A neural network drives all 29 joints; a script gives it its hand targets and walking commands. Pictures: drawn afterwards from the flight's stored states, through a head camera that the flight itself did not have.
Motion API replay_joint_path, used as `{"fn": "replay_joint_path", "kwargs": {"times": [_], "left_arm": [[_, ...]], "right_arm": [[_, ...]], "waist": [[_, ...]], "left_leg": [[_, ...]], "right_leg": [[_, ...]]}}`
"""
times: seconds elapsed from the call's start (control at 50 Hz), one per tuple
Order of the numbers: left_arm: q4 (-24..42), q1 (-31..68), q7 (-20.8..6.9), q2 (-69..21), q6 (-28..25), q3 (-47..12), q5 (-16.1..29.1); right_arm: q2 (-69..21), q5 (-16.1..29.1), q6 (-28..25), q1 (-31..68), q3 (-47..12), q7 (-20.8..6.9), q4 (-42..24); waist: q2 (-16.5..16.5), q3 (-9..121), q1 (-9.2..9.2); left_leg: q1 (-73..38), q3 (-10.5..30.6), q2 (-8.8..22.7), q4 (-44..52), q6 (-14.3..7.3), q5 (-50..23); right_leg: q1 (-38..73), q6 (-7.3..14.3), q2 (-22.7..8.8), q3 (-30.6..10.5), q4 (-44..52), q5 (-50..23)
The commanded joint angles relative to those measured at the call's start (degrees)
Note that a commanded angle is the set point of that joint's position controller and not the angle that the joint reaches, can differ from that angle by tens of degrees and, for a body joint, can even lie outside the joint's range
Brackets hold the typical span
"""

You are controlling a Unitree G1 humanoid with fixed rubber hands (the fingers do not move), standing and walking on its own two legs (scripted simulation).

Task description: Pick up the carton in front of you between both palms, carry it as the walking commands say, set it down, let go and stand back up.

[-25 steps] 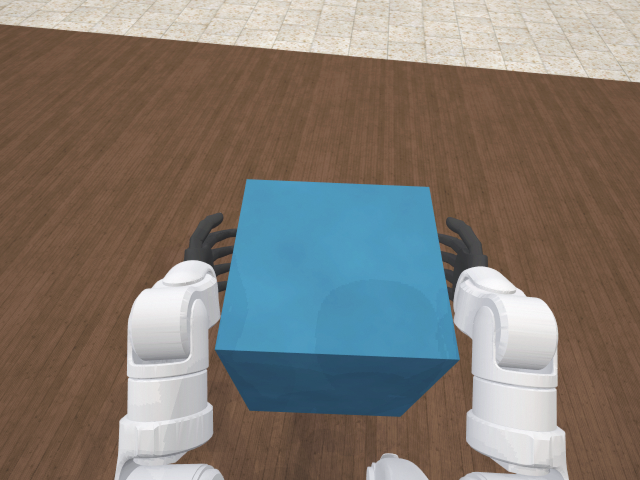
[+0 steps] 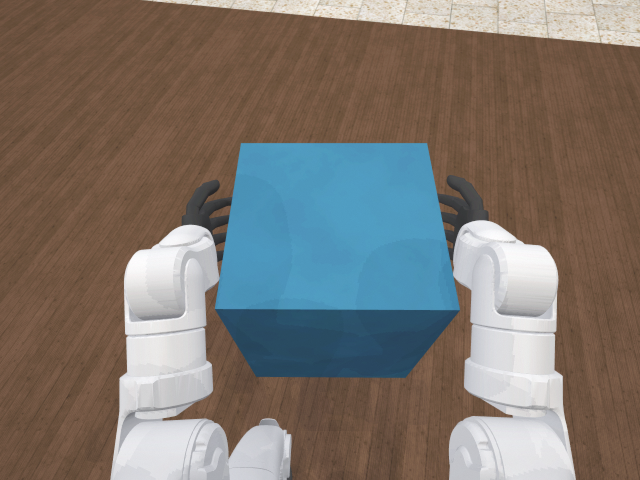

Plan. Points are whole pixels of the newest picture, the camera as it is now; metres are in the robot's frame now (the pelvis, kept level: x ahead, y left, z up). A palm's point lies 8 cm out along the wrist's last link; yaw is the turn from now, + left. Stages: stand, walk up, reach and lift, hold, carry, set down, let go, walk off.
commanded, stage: carry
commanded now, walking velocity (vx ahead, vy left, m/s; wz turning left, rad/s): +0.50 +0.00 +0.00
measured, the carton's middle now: (332, 273) +0.36 +0.02 +0.01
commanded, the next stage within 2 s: none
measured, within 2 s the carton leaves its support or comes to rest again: neither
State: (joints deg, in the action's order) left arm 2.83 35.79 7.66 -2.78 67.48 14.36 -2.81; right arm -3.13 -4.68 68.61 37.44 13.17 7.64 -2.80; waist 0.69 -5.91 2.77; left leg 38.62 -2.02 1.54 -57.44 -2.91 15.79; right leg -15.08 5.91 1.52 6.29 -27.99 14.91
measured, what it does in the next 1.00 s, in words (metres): goes down: left foot, then right foot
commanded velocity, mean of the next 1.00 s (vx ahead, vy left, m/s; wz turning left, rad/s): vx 0.50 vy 0.00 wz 0.00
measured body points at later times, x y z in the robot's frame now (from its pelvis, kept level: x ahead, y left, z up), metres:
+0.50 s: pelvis +0.35 +0.01 -0.03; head +0.42 +0.02 +0.42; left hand +0.74 +0.13 +0.06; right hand +0.72 -0.17 +0.07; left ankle +0.27 +0.06 -0.76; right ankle +0.45 -0.13 -0.72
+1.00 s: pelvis +0.67 -0.03 -0.05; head +0.72 -0.03 +0.39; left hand +1.04 +0.14 +0.05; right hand +1.05 -0.16 +0.04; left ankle +0.78 +0.12 -0.74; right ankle +0.58 -0.07 -0.79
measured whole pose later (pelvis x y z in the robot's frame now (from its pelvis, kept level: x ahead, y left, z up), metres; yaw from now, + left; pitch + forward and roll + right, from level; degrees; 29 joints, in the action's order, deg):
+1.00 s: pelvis +0.67 -0.03 -0.05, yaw +0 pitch +6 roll +1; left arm -1.6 36.2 8.0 -1.6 66.5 11.9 -2.1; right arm -2.5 -4.8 67.8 35.1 13.1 7.3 -1.5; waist 0.3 -0.5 3.9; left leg 40.4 -2.0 2.2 -46.1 -2.4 7.4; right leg -12.5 5.5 2.9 5.1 -28.1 17.3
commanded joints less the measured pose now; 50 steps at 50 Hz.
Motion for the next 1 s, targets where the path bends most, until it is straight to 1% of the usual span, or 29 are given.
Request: {"fn": "replay_joint_path", "kwargs": {"times": [0.0, 0.04, 0.08, 0.1, 0.12, 0.14, 0.16, 0.18, 0.2, 0.22, 0.24, 0.26, 0.3, 0.36, 0.4, 0.48, 0.52, 0.56, 0.58, 0.6, 0.62, 0.64, 0.66, 0.68, 0.7, 0.74, 0.78, 0.88, 0.98], "left_arm": [[10.77, 42.77, -15.00, -59.42, -0.08, -43.68, 27.54], [9.41, 39.76, -15.10, -57.63, -0.02, -44.42, 26.65], [6.88, 36.87, -15.31, -56.38, -0.08, -44.68, 25.60], [5.60, 36.30, -15.46, -55.93, -0.12, -44.70, 25.26], [4.40, 36.64, -15.72, -55.84, -0.13, -44.90, 25.16], [3.15, 37.20, -15.93, -55.63, -0.21, -44.90, 24.87], [1.42, 37.08, -16.06, -55.41, -0.17, -44.43, 24.30], [-1.22, 36.98, -15.91, -56.72, 0.52, -43.81, 24.56], [-2.34, 35.65, -15.58, -56.29, 0.60, -42.52, 23.47], [-0.92, 38.22, -15.40, -57.57, 0.23, -42.66, 23.52], [0.53, 40.93, -15.05, -58.97, -0.33, -42.59, 23.63], [1.35, 41.86, -14.46, -59.66, -0.83, -42.08, 23.04], [2.00, 40.58, -13.27, -60.56, -1.59, -41.45, 21.48], [2.34, 36.93, -11.66, -60.09, -2.46, -41.41, 19.62], [3.12, 35.84, -10.97, -59.16, -2.75, -41.94, 18.84], [5.19, 37.20, -10.51, -56.62, -2.26, -43.43, 19.15], [4.33, 36.51, -10.92, -55.30, -1.43, -43.46, 19.54], [2.30, 35.54, -11.69, -54.06, -0.53, -42.74, 19.81], [0.89, 34.92, -12.09, -53.68, -0.21, -42.03, 19.83], [-0.14, 34.68, -12.60, -53.06, 0.04, -41.12, 19.77], [-1.97, 34.07, -13.14, -52.49, 0.36, -39.82, 20.03], [-3.83, 35.54, -13.43, -50.49, 0.50, -38.59, 19.47], [-6.18, 34.46, -14.01, -53.22, 0.54, -38.33, 21.05], [-5.21, 36.46, -14.75, -56.46, 0.16, -38.93, 22.48], [-3.17, 40.49, -15.39, -59.19, -0.13, -39.92, 24.36], [0.38, 47.31, -16.07, -63.31, -0.69, -42.14, 27.86], [2.03, 48.22, -16.00, -64.69, -1.16, -42.72, 29.30], [3.57, 44.14, -15.56, -62.62, -1.38, -42.67, 28.92], [2.18, 39.83, -15.41, -59.29, -0.73, -42.67, 27.18]], "right_arm": [[-58.43, 21.26, -2.43, 35.85, -41.63, -9.55, -6.31], [-56.41, 20.63, -2.15, 34.33, -42.29, -9.70, -6.37], [-54.76, 20.20, -1.63, 32.76, -42.40, -10.36, -5.44], [-54.22, 20.05, -1.41, 32.44, -42.21, -10.86, -4.42], [-53.78, 19.93, -1.28, 31.85, -41.90, -11.40, -3.35], [-53.23, 19.92, -1.15, 31.39, -41.34, -12.08, -2.58], [-52.43, 20.19, -0.83, 31.01, -40.16, -12.83, -1.19], [-50.89, 19.51, -0.81, 30.87, -39.10, -13.27, 2.29], [-52.86, 20.60, -0.78, 29.00, -39.24, -13.85, 5.45], [-56.03, 22.43, -1.28, 30.36, -40.13, -14.65, 4.47], [-58.89, 24.69, -1.64, 34.48, -41.18, -15.37, 1.88], [-61.40, 26.87, -1.85, 38.80, -42.29, -15.91, -0.30], [-64.06, 29.79, -2.35, 43.10, -43.76, -16.35, -2.76], [-63.96, 30.83, -2.73, 41.45, -43.86, -16.44, -3.55], [-62.81, 30.46, -2.77, 39.55, -43.59, -16.49, -3.41], [-59.61, 29.35, -2.47, 37.28, -43.08, -16.34, -2.83], [-57.79, 28.09, -2.09, 34.84, -42.23, -16.07, -0.77], [-56.47, 26.89, -1.67, 33.21, -41.35, -15.83, 1.63], [-56.12, 26.56, -1.44, 33.19, -41.08, -15.85, 3.02], [-55.84, 26.30, -1.32, 33.63, -40.79, -15.87, 4.52], [-55.17, 25.97, -1.17, 34.79, -40.20, -15.82, 5.99], [-57.47, 26.17, -0.52, 34.67, -39.57, -15.67, 7.92], [-56.71, 25.26, -0.44, 34.33, -38.61, -15.24, 7.44], [-57.78, 24.71, -0.61, 36.60, -38.39, -14.87, 6.69], [-58.99, 24.43, -1.06, 38.87, -38.02, -14.48, 5.39], [-60.14, 23.74, -1.79, 40.33, -37.35, -13.37, 2.88], [-60.58, 23.02, -2.24, 39.22, -37.36, -12.41, 1.84], [-59.44, 21.48, -2.96, 35.58, -38.91, -10.77, 0.06], [-56.75, 21.17, -2.18, 34.90, -40.38, -10.61, -0.98]], "waist": [[5.02, 33.57, 2.08], [5.42, 31.98, 2.89], [7.00, 31.90, 2.05], [8.08, 33.05, -0.17], [6.85, 34.57, -3.32], [3.87, 34.94, -5.91], [-4.11, 36.38, -5.89], [-16.60, 43.45, -6.01], [-14.86, 46.06, -8.22], [-10.95, 41.62, -8.17], [-4.89, 37.36, -7.51], [-2.10, 34.72, -6.49], [-2.69, 34.11, -5.69], [-5.87, 34.43, -6.27], [-7.09, 34.12, -6.93], [-7.36, 30.94, -8.05], [-7.84, 29.67, -8.37], [-8.49, 30.47, -6.10], [-7.58, 32.04, -3.59], [-4.97, 33.24, -0.96], [1.89, 35.77, -0.47], [15.55, 41.66, 0.86], [13.75, 42.96, 1.49], [9.65, 38.48, 1.76], [3.58, 35.38, 0.86], [0.85, 32.82, -0.57], [2.46, 33.17, -0.85], [5.11, 33.52, 1.32], [5.54, 30.73, 3.14]], "left_leg": [[3.91, -5.11, -2.94, 10.38, 0.17, -9.17], [-0.16, -8.38, -5.62, 22.68, 0.25, -16.03], [-11.47, -10.36, -8.11, 31.91, -0.96, -23.76], [-19.15, -9.62, -7.75, 34.05, -1.81, -26.98], [-27.75, -9.12, -6.32, 37.54, -2.07, -31.67], [-36.17, -5.90, -1.82, 37.63, -1.69, -35.70], [-48.05, 4.26, 7.46, 28.09, -1.05, -56.66], [-66.89, 26.27, 20.88, 23.26, -14.58, -61.98], [-68.04, 32.40, 22.53, 26.50, -19.63, -40.64], [-63.14, 29.30, 18.24, 29.38, -17.63, -30.25], [-57.23, 25.65, 16.52, 31.11, -14.64, -29.72], [-52.55, 22.63, 15.35, 32.30, -12.84, -32.22], [-47.15, 18.68, 13.23, 33.91, -10.07, -31.41], [-48.89, 13.26, 11.66, 31.72, -9.12, -42.22], [-49.90, 10.58, 10.32, 30.87, -8.33, -47.61], [-47.94, 3.87, 5.09, 29.81, -6.33, -49.22], [-46.44, 1.70, 3.89, 28.46, -5.77, -47.05], [-44.24, 0.35, 4.41, 21.83, -4.52, -48.78], [-42.35, -2.30, 3.89, 14.93, -3.04, -47.48], [-35.95, -3.54, 2.60, 6.40, -1.91, -37.21], [-23.73, -3.59, 0.38, -3.01, -1.22, -11.87], [-3.88, 0.12, -6.96, -20.35, 2.34, 17.99], [3.23, 3.68, -5.60, -27.12, 0.82, 18.51], [5.87, 4.55, -3.32, -25.96, -0.38, 15.38], [5.34, 4.40, -1.90, -21.44, -0.56, 11.56], [1.40, 4.19, -0.02, -13.89, -0.07, 7.39], [-0.33, 2.46, 0.21, -8.82, 0.29, 6.38], [5.72, -0.60, 0.39, 1.88, 0.86, -2.00], [3.36, -4.93, -2.99, 18.58, 0.44, -14.33]], "right_leg": [[30.63, 3.21, -10.79, -9.38, -0.91, -51.42], [29.99, 2.57, -7.41, -6.15, -2.44, -52.72], [26.08, 1.62, -6.45, -4.06, -5.29, -54.43], [23.62, 0.28, -7.02, -3.33, -9.29, -54.31], [20.88, -1.33, -6.92, -0.78, -16.52, -51.16], [14.59, -2.35, -5.92, 0.05, -24.38, -40.55], [2.28, -2.40, -2.77, -0.24, -33.20, -9.96], [-18.62, -5.25, 3.84, -6.28, -50.85, 19.35], [-25.56, -4.02, 2.25, -9.69, -58.92, 20.46], [-29.21, -2.65, -0.12, -10.22, -56.22, 16.92], [-29.38, -2.59, -1.42, -9.45, -50.61, 13.07], [-28.27, -2.78, -2.33, -8.59, -46.18, 10.22], [-23.81, -3.44, -2.72, -7.23, -39.88, 7.48], [-26.16, -4.11, -2.57, -4.86, -32.04, 5.27], [-27.42, -4.34, -2.15, -3.39, -26.99, -0.06], [-22.28, -4.31, 0.62, 1.14, -9.65, -13.57], [-16.29, -3.56, 2.11, 3.08, -1.02, -20.32], [-6.22, -1.78, 2.57, 3.22, 3.82, -23.89], [1.01, -1.41, 2.32, 3.60, 7.05, -26.53], [9.96, -1.51, -1.23, 0.75, 6.87, -29.06], [21.87, -1.55, -11.06, -10.47, -2.07, -46.61], [39.16, 11.18, -24.17, -32.34, -4.46, -48.96], [38.83, 15.20, -25.10, -39.35, -0.36, -27.71], [33.24, 12.96, -21.09, -36.01, 2.10, -19.71], [27.56, 10.38, -19.12, -31.48, 3.55, -20.01], [18.91, 7.77, -17.42, -25.88, 5.58, -20.65], [16.84, 6.93, -16.10, -22.32, 5.96, -22.10], [23.76, 6.10, -14.48, -16.17, 2.47, -39.76], [26.45, 3.96, -9.30, -10.16, -0.23, -46.05]]}}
